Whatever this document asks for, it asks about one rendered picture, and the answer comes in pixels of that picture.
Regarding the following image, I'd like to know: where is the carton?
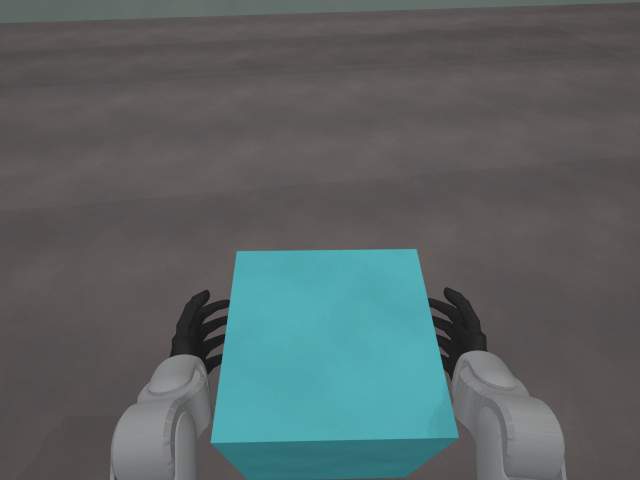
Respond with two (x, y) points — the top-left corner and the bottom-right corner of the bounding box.
(211, 249), (459, 480)

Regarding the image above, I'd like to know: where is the right robot forearm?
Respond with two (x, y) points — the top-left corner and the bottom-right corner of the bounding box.
(451, 351), (567, 480)

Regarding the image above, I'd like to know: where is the robot right hand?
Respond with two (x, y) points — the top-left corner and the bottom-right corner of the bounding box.
(428, 287), (488, 381)

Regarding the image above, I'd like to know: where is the left robot forearm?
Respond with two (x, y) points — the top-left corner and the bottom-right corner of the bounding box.
(110, 354), (213, 480)

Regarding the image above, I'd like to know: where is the robot left hand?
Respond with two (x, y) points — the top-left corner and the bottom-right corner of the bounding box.
(169, 290), (230, 374)

